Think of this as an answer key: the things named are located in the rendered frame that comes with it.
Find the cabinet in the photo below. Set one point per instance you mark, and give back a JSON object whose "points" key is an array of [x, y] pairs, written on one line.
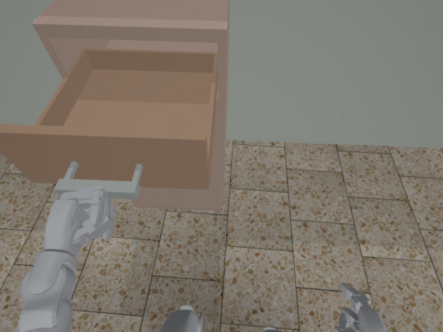
{"points": [[67, 26]]}

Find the robot left forearm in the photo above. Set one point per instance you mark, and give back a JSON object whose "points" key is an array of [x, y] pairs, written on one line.
{"points": [[47, 290]]}

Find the handle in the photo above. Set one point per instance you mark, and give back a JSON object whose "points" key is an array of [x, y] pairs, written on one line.
{"points": [[115, 189]]}

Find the drawer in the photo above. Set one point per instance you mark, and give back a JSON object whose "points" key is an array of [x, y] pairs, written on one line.
{"points": [[118, 108]]}

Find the robot left thigh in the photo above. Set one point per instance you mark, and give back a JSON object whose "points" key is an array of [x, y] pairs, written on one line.
{"points": [[182, 321]]}

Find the left robot shin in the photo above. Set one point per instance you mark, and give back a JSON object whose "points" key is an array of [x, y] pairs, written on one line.
{"points": [[186, 307]]}

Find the robot left hand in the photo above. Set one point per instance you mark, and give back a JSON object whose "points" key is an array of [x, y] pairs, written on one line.
{"points": [[90, 207]]}

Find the robot right hand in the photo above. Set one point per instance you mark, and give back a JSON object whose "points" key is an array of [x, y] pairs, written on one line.
{"points": [[367, 319]]}

